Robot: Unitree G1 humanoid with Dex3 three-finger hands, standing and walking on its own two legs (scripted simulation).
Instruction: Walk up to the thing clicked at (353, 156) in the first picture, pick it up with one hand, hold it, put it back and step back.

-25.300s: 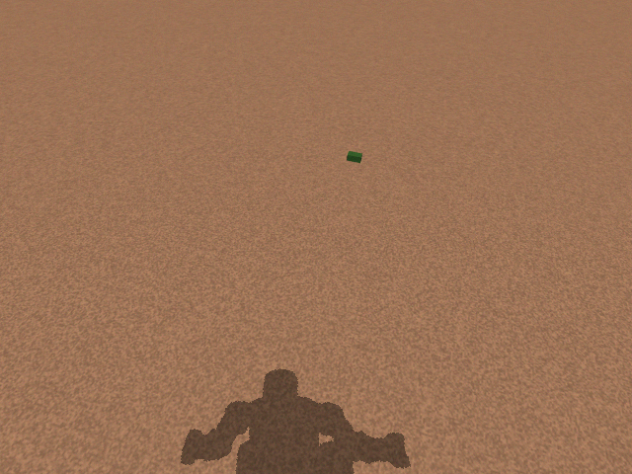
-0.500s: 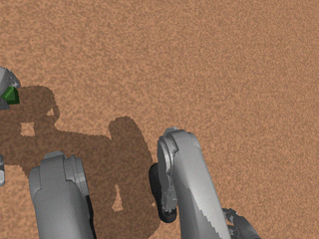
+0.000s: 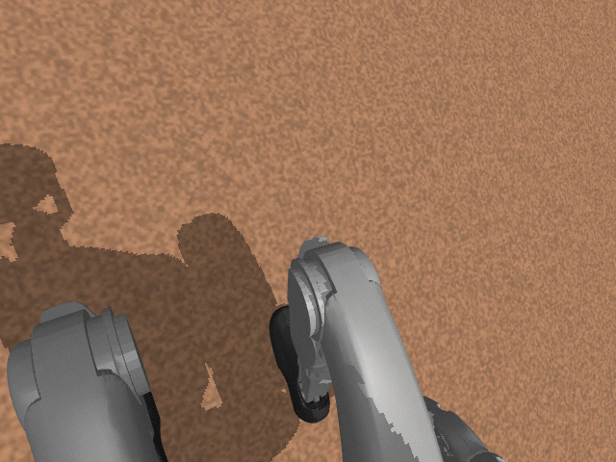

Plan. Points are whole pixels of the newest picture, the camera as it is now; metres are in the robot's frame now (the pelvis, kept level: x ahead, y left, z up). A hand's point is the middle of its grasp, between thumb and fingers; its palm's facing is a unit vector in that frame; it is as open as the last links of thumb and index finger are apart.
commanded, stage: rest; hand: left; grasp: from above
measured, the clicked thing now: out of the picture +0.47 +0.31 -0.25
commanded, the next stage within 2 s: open in 0.84 s
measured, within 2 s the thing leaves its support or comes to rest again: rests again in 0.46 s
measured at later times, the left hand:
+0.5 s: hand out of the picture +0.45 +0.31 -0.24, palm faces -0.47 -0.13 -0.87, open 6.5 cm
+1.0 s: hand out of the picture +0.45 +0.31 -0.25, palm faces -0.47 -0.13 -0.87, open 6.5 cm
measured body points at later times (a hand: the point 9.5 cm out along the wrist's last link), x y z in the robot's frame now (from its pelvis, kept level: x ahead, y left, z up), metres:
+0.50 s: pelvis +0.00 +0.01 -0.01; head +0.27 +0.12 +0.33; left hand +0.47 +0.31 -0.19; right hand +0.04 -0.26 -0.07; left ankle +0.06 +0.13 -0.27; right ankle +0.10 -0.13 -0.27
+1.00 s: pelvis +0.00 +0.01 -0.01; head +0.27 +0.12 +0.33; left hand +0.47 +0.31 -0.20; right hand +0.04 -0.25 -0.06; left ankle +0.06 +0.13 -0.27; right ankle +0.10 -0.13 -0.27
